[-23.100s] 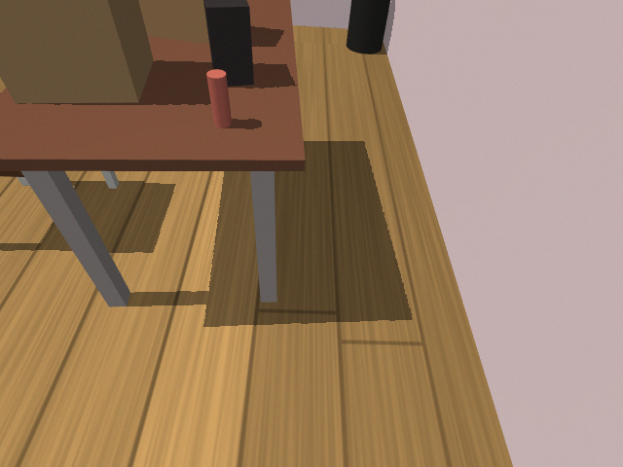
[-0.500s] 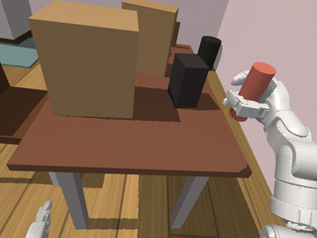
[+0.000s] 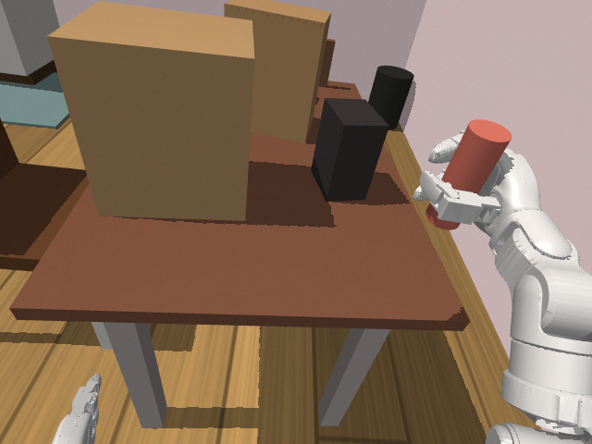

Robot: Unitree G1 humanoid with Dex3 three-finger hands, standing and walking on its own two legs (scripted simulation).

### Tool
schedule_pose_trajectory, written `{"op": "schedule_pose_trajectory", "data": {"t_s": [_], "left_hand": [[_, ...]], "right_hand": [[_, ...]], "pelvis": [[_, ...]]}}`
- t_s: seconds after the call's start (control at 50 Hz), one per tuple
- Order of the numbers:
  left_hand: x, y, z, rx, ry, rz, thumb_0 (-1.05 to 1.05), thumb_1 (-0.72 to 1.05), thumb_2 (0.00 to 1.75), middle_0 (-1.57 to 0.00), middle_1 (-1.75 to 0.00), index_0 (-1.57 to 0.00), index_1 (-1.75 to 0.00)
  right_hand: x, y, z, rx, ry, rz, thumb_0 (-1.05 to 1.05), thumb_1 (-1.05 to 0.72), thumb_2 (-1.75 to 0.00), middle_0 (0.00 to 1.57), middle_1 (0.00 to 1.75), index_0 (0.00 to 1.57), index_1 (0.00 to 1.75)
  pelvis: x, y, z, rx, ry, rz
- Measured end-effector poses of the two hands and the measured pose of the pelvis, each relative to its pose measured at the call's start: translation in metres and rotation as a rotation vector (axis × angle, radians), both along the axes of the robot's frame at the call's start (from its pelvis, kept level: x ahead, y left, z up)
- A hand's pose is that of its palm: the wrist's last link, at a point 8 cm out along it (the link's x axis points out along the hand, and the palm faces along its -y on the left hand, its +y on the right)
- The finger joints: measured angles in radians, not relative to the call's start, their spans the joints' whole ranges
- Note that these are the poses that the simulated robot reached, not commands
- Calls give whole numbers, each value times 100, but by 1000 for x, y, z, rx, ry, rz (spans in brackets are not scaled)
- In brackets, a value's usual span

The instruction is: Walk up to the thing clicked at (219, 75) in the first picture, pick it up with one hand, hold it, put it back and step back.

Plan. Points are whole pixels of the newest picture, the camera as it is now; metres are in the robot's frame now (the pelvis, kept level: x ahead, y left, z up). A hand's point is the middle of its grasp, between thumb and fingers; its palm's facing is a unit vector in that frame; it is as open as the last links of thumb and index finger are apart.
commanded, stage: hold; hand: right
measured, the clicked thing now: (463, 178) +0.34 -0.18 +0.27
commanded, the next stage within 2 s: crouch in 0.38 s
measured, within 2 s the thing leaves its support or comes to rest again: neither
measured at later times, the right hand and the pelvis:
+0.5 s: hand (445, 178) +0.34 -0.16 +0.27, palm faces +0.04 +1.00 -0.04, open 5.3 cm; pelvis -0.01 +0.00 +0.00, yaw +0 degrees
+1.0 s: hand (398, 195) +0.41 -0.15 +0.19, palm faces +0.06 +1.00 -0.01, open 5.3 cm; pelvis -0.01 +0.01 +0.00, yaw +1 degrees
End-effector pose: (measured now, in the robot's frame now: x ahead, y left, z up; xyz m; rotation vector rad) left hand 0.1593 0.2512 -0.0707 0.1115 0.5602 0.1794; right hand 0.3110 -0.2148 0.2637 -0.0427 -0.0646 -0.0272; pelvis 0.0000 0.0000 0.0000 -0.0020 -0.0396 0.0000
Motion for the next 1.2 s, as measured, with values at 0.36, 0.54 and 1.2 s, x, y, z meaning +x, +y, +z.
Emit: {"op": "schedule_pose_trajectory", "data": {"t_s": [0.36,0.54,1.2], "left_hand": [[-5,-3,-2,-15,0,-6,-1,-55,5,-5,-5,-5,-5],[-8,-1,1,-11,-14,-14,-1,-54,5,-5,-5,-5,-5],[-30,14,0,79,37,75,-1,-53,5,-6,-5,-6,-5]], "right_hand": [[2,4,9,3,12,8,0,-15,-114,99,116,103,112],[4,5,9,4,6,-9,0,-15,-115,99,116,103,112],[105,14,-89,35,110,-25,0,-16,-114,99,116,103,111]], "pelvis": [[-3,-1,1,0,-4,1],[-6,3,1,-3,-6,2],[-2,4,-4,-6,93,31]]}}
